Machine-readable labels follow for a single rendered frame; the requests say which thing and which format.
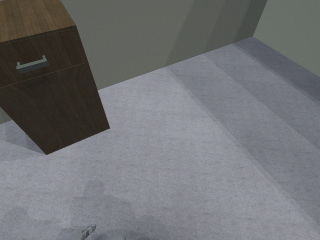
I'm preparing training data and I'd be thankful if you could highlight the left robot hand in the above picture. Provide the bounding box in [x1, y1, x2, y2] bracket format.
[69, 223, 97, 240]

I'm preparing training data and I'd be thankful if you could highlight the drawer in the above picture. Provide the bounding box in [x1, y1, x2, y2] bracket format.
[0, 29, 83, 87]

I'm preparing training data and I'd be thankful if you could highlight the handle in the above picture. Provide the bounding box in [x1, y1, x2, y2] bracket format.
[16, 55, 49, 74]

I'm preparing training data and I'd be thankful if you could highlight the cabinet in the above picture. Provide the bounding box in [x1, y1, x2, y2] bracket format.
[0, 0, 110, 155]

